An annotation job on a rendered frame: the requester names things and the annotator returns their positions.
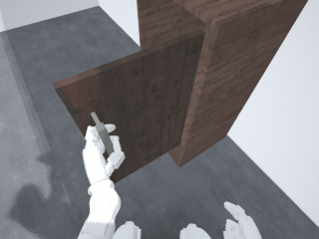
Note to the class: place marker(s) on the handle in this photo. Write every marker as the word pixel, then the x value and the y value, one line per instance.
pixel 103 133

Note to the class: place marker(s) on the robot left hand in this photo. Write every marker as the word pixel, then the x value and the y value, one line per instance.
pixel 93 158

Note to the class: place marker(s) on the robot right hand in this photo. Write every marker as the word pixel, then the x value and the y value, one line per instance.
pixel 244 229

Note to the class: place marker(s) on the cupboard door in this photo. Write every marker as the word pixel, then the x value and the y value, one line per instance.
pixel 145 95

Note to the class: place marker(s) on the robot left forearm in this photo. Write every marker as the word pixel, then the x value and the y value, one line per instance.
pixel 105 204

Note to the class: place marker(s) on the left robot thigh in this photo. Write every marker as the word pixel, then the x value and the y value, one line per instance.
pixel 128 231

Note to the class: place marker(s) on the robot left shin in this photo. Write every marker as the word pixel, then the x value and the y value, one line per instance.
pixel 130 222

